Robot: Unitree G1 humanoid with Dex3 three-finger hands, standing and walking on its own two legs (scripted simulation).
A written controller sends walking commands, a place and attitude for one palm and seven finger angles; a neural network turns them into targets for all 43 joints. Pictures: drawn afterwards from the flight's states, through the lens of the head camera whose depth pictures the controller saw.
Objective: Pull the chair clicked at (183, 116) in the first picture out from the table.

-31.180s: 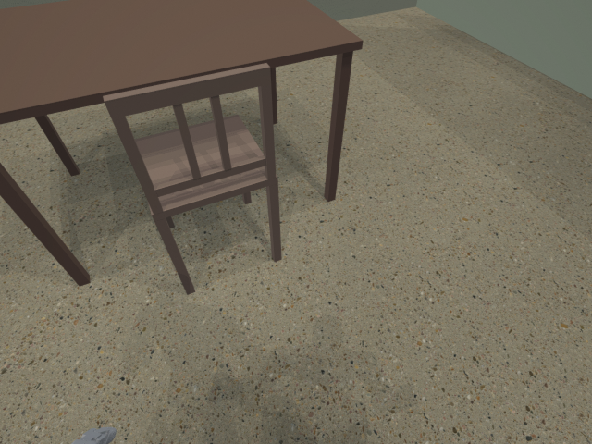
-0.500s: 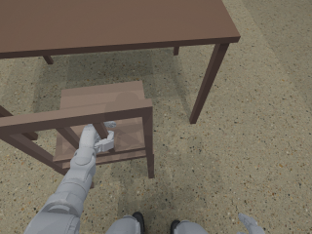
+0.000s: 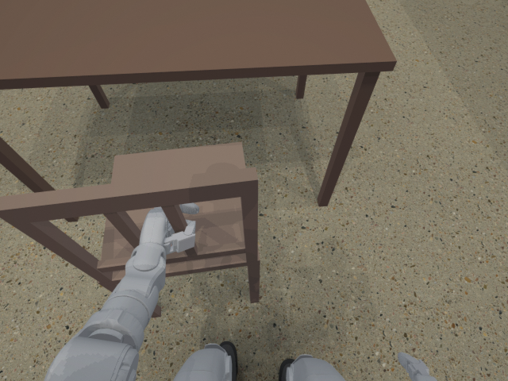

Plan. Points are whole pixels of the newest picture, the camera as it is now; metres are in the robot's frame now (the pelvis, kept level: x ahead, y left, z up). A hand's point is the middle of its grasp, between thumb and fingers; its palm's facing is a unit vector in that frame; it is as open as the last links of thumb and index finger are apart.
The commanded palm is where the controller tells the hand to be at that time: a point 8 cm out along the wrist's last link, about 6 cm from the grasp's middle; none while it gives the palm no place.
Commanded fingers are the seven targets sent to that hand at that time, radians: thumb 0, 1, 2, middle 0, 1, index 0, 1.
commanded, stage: step backward, pulling the chair out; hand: left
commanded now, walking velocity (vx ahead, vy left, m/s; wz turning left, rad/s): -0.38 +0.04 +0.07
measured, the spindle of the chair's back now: (134, 236) +0.37 +0.24 -0.09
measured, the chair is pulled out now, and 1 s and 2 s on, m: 0.20 0.27 0.45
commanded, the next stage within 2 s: none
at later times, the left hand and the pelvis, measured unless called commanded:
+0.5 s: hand (187, 243) +0.34 +0.13 -0.06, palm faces -0.01 -0.98 -0.20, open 5.4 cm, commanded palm +0.32 +0.18 -0.05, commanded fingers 0.00 0.90 0.90 -0.50 -1.45 -0.50 -1.45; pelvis -0.03 -0.01 +0.00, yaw +0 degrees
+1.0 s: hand (187, 274) +0.28 +0.12 -0.06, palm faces +0.01 -0.98 -0.19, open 5.5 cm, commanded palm +0.27 +0.17 -0.05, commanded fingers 0.00 0.90 0.90 -0.50 -1.45 -0.50 -1.45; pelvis -0.08 -0.01 +0.01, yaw +1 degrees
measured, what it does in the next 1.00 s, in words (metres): steps on the spot: left foot, then right foot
